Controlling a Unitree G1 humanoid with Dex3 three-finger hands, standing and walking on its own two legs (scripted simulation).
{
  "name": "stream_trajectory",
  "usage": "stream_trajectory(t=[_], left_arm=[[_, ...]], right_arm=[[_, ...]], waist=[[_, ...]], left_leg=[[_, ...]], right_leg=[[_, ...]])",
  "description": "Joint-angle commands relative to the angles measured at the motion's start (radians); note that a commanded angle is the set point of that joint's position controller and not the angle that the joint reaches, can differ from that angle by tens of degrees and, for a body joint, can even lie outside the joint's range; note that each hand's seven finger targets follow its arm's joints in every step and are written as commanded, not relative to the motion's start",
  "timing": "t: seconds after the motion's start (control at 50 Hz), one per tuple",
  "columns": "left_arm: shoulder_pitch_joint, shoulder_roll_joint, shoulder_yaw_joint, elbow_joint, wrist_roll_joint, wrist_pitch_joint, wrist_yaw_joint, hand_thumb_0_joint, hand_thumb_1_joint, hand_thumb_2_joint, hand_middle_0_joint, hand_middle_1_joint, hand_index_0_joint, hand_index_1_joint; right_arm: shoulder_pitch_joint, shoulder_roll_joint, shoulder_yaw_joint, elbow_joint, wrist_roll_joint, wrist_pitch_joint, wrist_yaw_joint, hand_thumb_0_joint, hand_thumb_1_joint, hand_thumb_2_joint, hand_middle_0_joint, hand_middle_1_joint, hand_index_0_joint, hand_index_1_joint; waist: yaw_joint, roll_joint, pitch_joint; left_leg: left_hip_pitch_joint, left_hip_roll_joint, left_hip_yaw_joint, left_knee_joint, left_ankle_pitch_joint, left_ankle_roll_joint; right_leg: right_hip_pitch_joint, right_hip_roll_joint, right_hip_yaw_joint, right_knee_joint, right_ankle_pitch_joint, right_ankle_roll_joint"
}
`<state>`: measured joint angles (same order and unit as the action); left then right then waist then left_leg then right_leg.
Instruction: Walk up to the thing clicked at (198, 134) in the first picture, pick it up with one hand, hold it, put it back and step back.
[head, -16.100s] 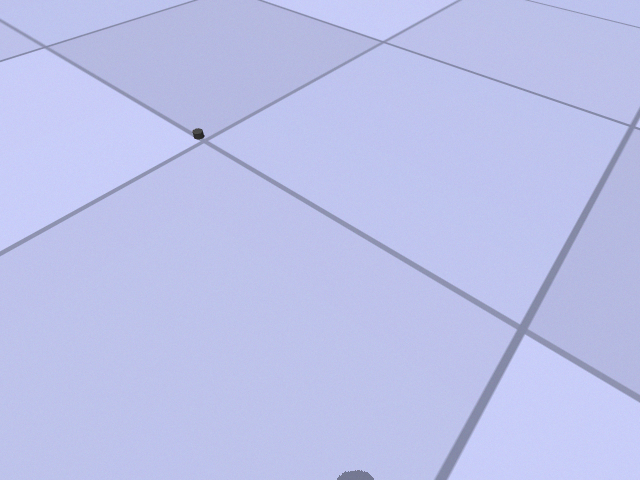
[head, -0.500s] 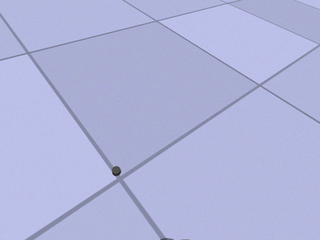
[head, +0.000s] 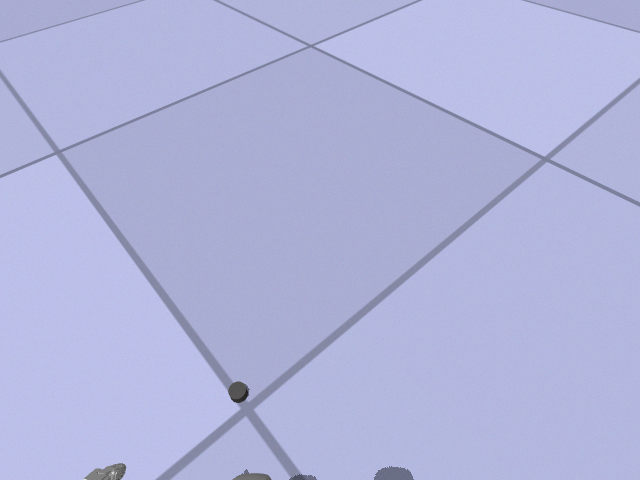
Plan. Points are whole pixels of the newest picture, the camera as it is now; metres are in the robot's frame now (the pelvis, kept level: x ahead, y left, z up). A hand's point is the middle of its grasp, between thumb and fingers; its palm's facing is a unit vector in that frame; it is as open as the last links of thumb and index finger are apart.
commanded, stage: walk up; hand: left
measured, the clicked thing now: (238, 392) +0.49 +0.29 -0.75
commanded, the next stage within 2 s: none
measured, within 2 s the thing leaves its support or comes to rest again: neither
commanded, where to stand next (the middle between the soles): +0.11 +0.02 m, yaw +3 degrees
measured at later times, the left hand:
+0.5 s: hand out of the picture +0.10 +0.26 -0.17, palm faces +0.02 -0.94 -0.35, open 7.4 cm
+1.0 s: hand out of the picture +0.09 +0.27 -0.15, palm faces +0.01 -0.93 -0.37, open 7.4 cm
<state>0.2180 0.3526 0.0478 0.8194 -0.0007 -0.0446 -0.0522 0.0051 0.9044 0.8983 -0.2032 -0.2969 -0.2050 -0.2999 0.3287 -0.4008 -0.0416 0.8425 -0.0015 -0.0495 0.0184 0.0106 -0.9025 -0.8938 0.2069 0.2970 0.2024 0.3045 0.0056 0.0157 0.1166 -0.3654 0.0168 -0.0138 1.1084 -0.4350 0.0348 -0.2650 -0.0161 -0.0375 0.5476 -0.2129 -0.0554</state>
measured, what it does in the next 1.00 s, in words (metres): steps on the spot: left foot, then right foot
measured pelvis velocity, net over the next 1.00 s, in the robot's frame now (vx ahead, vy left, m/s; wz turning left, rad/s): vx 0.03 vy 0.00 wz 0.04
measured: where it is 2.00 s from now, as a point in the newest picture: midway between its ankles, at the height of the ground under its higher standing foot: outside the picture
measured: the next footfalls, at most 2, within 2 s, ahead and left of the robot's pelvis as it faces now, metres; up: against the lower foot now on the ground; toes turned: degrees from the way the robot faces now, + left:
left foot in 0.24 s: +0.15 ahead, +0.12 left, +0.00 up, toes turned +2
right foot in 0.50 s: +0.05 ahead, -0.14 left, +0.00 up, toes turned +1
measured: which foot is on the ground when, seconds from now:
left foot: up 0.00-0.22, down 0.24-1.00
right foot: down 0.00-0.28, up 0.30-0.48, down 0.50-1.00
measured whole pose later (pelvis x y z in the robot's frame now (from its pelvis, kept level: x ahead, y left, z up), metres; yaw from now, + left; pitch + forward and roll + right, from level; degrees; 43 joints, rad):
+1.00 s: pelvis +0.03 +0.00 +0.00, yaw +2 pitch -2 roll -1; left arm 0.17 0.39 0.01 1.05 0.01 -0.03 0.00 0.01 0.90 0.90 -0.20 -0.30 -0.20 -0.30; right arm 0.16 -0.35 -0.02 1.05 -0.02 0.02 0.04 0.01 -0.90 -0.89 0.21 0.30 0.20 0.30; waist 0.00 0.01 0.07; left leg -0.31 0.01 -0.01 0.47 -0.12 0.00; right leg -0.13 -0.03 -0.01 0.47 -0.30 0.03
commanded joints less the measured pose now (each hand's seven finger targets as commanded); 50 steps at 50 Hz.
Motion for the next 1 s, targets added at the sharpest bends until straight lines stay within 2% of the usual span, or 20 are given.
stream_trajectory(t=[0.0, 0.12, 0.16, 0.2, 0.22, 0.26, 0.28, 0.4, 0.46, 0.48, 0.5, 0.52, 0.54, 0.58, 0.62, 0.66, 0.72, 0.74, 0.84, 0.98], left_arm=[[0.052, 0.244, 0.074, -0.070, 0.007, -0.021, 0.030, 0.000, 0.900, 0.900, -0.200, -0.300, -0.200, -0.300], [0.036, 0.243, 0.059, -0.073, 0.013, 0.002, 0.050, 0.000, 0.900, 0.900, -0.200, -0.300, -0.200, -0.300], [0.017, 0.256, 0.052, -0.074, 0.001, 0.014, 0.053, 0.000, 0.900, 0.900, -0.200, -0.300, -0.200, -0.300], [-0.019, 0.254, 0.042, -0.071, -0.010, 0.026, 0.058, 0.000, 0.900, 0.900, -0.200, -0.300, -0.200, -0.300], [-0.012, 0.235, 0.035, -0.070, -0.014, 0.031, 0.060, 0.000, 0.900, 0.900, -0.200, -0.300, -0.200, -0.300], [0.049, 0.196, 0.026, -0.040, -0.031, 0.047, 0.063, 0.000, 0.900, 0.900, -0.200, -0.300, -0.200, -0.300], [0.052, 0.222, 0.034, -0.008, -0.027, 0.057, 0.069, 0.000, 0.900, 0.900, -0.200, -0.300, -0.200, -0.300], [0.047, 0.214, 0.034, 0.061, -0.017, 0.041, 0.058, 0.000, 0.900, 0.900, -0.200, -0.300, -0.200, -0.300], [0.081, 0.215, 0.034, 0.116, 0.000, 0.017, 0.071, 0.000, 0.900, 0.900, -0.200, -0.300, -0.200, -0.300], [0.070, 0.233, 0.037, 0.116, 0.011, 0.004, 0.079, 0.000, 0.900, 0.900, -0.200, -0.300, -0.200, -0.300], [0.048, 0.274, 0.042, 0.106, 0.027, -0.011, 0.086, 0.000, 0.900, 0.900, -0.200, -0.300, -0.200, -0.300], [-0.039, 0.363, 0.054, 0.095, 0.025, -0.008, 0.085, 0.000, 0.900, 0.900, -0.200, -0.300, -0.200, -0.300], [-0.114, 0.359, 0.052, 0.072, 0.026, -0.011, 0.082, 0.000, 0.900, 0.900, -0.200, -0.300, -0.200, -0.300], [-0.154, 0.306, 0.038, 0.068, 0.021, -0.014, 0.078, 0.000, 0.900, 0.900, -0.200, -0.300, -0.200, -0.300], [-0.145, 0.275, 0.029, 0.089, 0.021, -0.021, 0.077, 0.000, 0.900, 0.900, -0.200, -0.300, -0.200, -0.300], [-0.100, 0.266, 0.024, 0.111, 0.015, -0.019, 0.072, 0.000, 0.900, 0.900, -0.200, -0.300, -0.200, -0.300], [-0.103, 0.257, 0.022, 0.117, 0.017, -0.005, 0.063, 0.000, 0.900, 0.900, -0.200, -0.300, -0.200, -0.300], [-0.107, 0.249, 0.018, 0.127, 0.017, -0.005, 0.063, 0.000, 0.900, 0.900, -0.200, -0.300, -0.200, -0.300], [-0.056, 0.237, 0.012, 0.160, 0.008, -0.010, 0.062, 0.000, 0.900, 0.900, -0.200, -0.300, -0.200, -0.300], [-0.055, 0.239, 0.007, 0.192, 0.007, -0.007, 0.064, 0.000, 0.900, 0.900, -0.200, -0.300, -0.200, -0.300]], right_arm=[[0.123, -0.160, -0.053, -0.031, -0.004, -0.006, -0.009, 0.000, -0.900, -0.900, 0.200, 0.300, 0.200, 0.300], [0.025, -0.136, -0.041, -0.028, -0.006, -0.003, -0.033, 0.000, -0.900, -0.900, 0.200, 0.300, 0.200, 0.300], [0.016, -0.141, -0.043, -0.025, -0.008, -0.001, -0.039, 0.000, -0.900, -0.900, 0.200, 0.300, 0.200, 0.300], [0.023, -0.160, -0.052, -0.015, -0.013, -0.002, -0.041, 0.000, -0.900, -0.900, 0.200, 0.300, 0.200, 0.300], [0.010, -0.199, -0.058, -0.020, -0.020, -0.003, -0.043, 0.000, -0.900, -0.900, 0.200, 0.300, 0.200, 0.300], [-0.086, -0.279, -0.064, -0.055, -0.017, -0.005, -0.040, 0.000, -0.900, -0.900, 0.200, 0.300, 0.200, 0.300], [-0.111, -0.283, -0.064, -0.050, -0.013, -0.005, -0.039, 0.000, -0.900, -0.900, 0.200, 0.300, 0.200, 0.300], [-0.178, -0.218, -0.037, -0.038, -0.011, 0.012, -0.038, 0.000, -0.900, -0.900, 0.200, 0.300, 0.200, 0.300], [-0.213, -0.204, -0.035, -0.037, -0.008, 0.039, -0.025, 0.000, -0.900, -0.900, 0.200, 0.300, 0.200, 0.300], [-0.212, -0.176, -0.026, -0.033, -0.002, 0.045, -0.021, 0.000, -0.900, -0.900, 0.200, 0.300, 0.200, 0.300], [-0.217, -0.152, -0.019, -0.035, 0.005, 0.048, -0.016, 0.000, -0.900, -0.900, 0.200, 0.300, 0.200, 0.300], [-0.232, -0.163, -0.030, -0.029, -0.002, 0.059, -0.017, 0.000, -0.900, -0.900, 0.200, 0.300, 0.200, 0.300], [-0.211, -0.173, -0.040, -0.002, -0.012, 0.063, -0.016, 0.000, -0.900, -0.900, 0.200, 0.300, 0.200, 0.300], [-0.208, -0.181, -0.045, 0.023, -0.010, 0.059, -0.002, 0.000, -0.900, -0.900, 0.200, 0.300, 0.200, 0.300], [-0.225, -0.157, -0.040, 0.038, -0.006, 0.050, 0.008, 0.000, -0.900, -0.900, 0.200, 0.300, 0.200, 0.300], [-0.262, -0.173, -0.042, 0.033, -0.012, 0.045, 0.010, 0.000, -0.900, -0.900, 0.200, 0.300, 0.200, 0.300], [-0.258, -0.188, -0.039, 0.062, -0.018, 0.051, 0.017, 0.000, -0.900, -0.900, 0.200, 0.300, 0.200, 0.300], [-0.262, -0.183, -0.037, 0.075, -0.018, 0.053, 0.019, 0.000, -0.900, -0.900, 0.200, 0.300, 0.200, 0.300], [-0.271, -0.179, -0.027, 0.102, -0.022, 0.038, 0.015, 0.000, -0.900, -0.900, 0.200, 0.300, 0.200, 0.300], [-0.265, -0.172, -0.024, 0.127, -0.015, 0.040, 0.008, 0.000, -0.900, -0.900, 0.200, 0.300, 0.200, 0.300]], waist=[[0.002, -0.136, -0.048], [0.020, -0.161, -0.111], [0.008, -0.133, -0.142], [-0.027, -0.084, -0.157], [-0.020, 0.001, -0.154], [0.027, 0.172, -0.167], [0.012, 0.206, -0.175], [0.024, 0.179, -0.222], [0.037, 0.140, -0.238], [0.038, 0.103, -0.223], [0.025, -0.002, -0.184], [-0.001, -0.123, -0.118], [-0.026, -0.128, -0.080], [-0.052, -0.095, -0.037], [-0.043, -0.094, -0.043], [-0.013, -0.077, -0.088], [-0.009, -0.077, -0.045], [-0.008, -0.052, -0.026], [0.013, 0.038, -0.109], [0.010, 0.069, -0.110]], left_leg=[[-0.064, 0.006, -0.019, -0.066, 0.095, -0.029], [0.019, 0.011, 0.023, -0.378, 0.172, -0.047], [0.088, -0.005, 0.036, -0.430, 0.231, -0.023], [0.185, 0.003, 0.005, -0.549, 0.361, 0.012], [0.196, 0.079, -0.097, -0.615, 0.477, 0.032], [0.158, 0.320, -0.403, -0.725, 0.555, 0.183], [0.119, 0.357, -0.446, -0.720, 0.536, 0.257], [0.188, 0.187, -0.207, -0.626, 0.529, 0.147], [0.157, 0.145, -0.147, -0.542, 0.447, 0.090], [0.088, 0.134, -0.141, -0.519, 0.440, 0.063], [0.003, 0.080, -0.100, -0.454, 0.397, 0.025], [0.004, 0.006, -0.041, -0.415, 0.067, -0.003], [0.083, 0.032, -0.051, -0.362, -0.009, -0.011], [0.142, 0.030, -0.047, -0.443, 0.058, -0.002], [0.196, 0.042, -0.063, -0.578, 0.280, 0.012], [0.218, 0.076, -0.125, -0.624, 0.265, 0.029], [0.130, 0.077, -0.145, -0.693, -0.017, 0.016], [0.102, 0.080, -0.160, -0.727, -0.049, 0.010], [0.109, 0.101, -0.182, -0.781, 0.042, 0.016], [0.102, 0.108, -0.186, -0.818, 0.054, 0.010]], right_leg=[[0.015, -0.178, 0.159, -0.232, 0.279, -0.162], [0.062, -0.218, 0.121, -0.087, 0.618, -0.163], [0.046, -0.221, 0.132, -0.017, 0.596, -0.140], [-0.033, -0.206, 0.135, 0.053, 0.413, -0.098], [-0.071, -0.165, 0.123, 0.097, 0.271, -0.059], [-0.090, 0.032, 0.030, 0.272, -0.283, 0.019], [-0.041, 0.008, 0.072, 0.351, -0.394, 0.021], [-0.024, 0.005, 0.043, 0.168, -0.284, 0.028], [0.111, 0.009, 0.016, -0.103, -0.047, 0.040], [0.154, -0.039, 0.100, -0.123, -0.016, 0.025], [0.150, -0.160, 0.278, -0.177, 0.016, -0.014], [-0.004, -0.285, 0.386, -0.190, -0.014, -0.110], [-0.110, -0.322, 0.400, -0.177, -0.031, -0.151], [-0.168, -0.243, 0.261, -0.171, -0.087, -0.094], [-0.144, -0.164, 0.170, -0.140, -0.045, -0.021], [-0.119, -0.107, 0.142, -0.135, -0.106, 0.012], [-0.105, -0.108, 0.164, -0.212, -0.403, 0.009], [-0.091, -0.101, 0.157, -0.209, -0.411, 0.009], [0.051, -0.075, 0.103, -0.159, -0.166, 0.007], [0.087, -0.071, 0.088, -0.178, -0.108, 0.016]])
